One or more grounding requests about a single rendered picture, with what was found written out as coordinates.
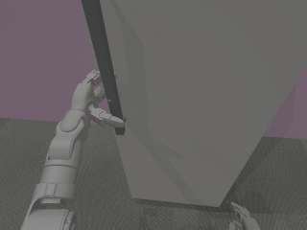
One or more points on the left robot hand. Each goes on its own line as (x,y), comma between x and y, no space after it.
(84,98)

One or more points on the handle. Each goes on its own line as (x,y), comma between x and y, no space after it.
(96,26)

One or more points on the robot left upper arm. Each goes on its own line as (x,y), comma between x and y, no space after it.
(51,219)

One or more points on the right robot hand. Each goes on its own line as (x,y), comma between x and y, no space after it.
(248,223)

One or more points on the robot left forearm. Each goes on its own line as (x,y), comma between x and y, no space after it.
(57,184)

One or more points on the fridge door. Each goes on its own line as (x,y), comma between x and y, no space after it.
(200,82)

